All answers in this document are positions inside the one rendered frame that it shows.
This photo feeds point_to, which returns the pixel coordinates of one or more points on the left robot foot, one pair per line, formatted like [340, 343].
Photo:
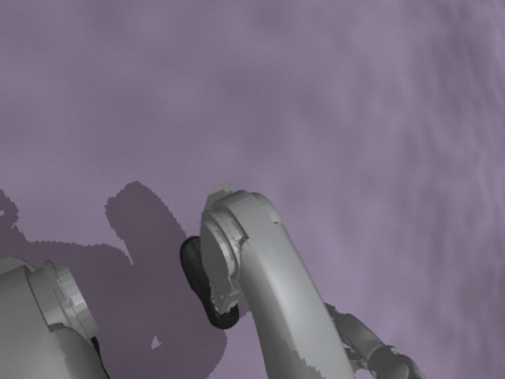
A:
[96, 345]

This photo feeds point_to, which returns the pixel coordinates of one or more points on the right robot arm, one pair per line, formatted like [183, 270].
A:
[387, 362]

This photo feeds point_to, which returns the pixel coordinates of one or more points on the right robot foot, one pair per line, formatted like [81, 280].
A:
[190, 257]

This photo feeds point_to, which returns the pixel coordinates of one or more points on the right robot hand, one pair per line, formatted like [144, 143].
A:
[356, 335]

